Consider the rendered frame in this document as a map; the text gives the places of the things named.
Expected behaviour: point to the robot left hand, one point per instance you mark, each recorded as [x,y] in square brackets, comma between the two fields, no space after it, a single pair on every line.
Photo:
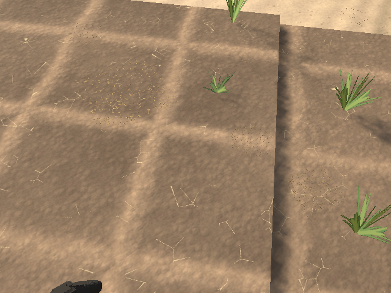
[89,286]

